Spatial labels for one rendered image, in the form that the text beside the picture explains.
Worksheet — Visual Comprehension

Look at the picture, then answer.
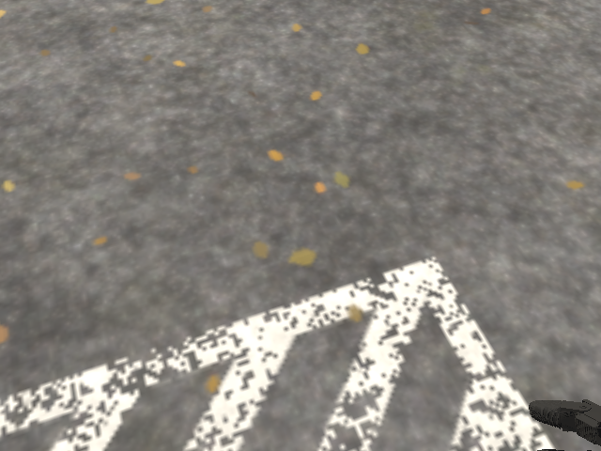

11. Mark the right robot hand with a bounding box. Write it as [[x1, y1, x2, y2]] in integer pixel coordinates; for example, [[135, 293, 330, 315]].
[[529, 399, 601, 451]]

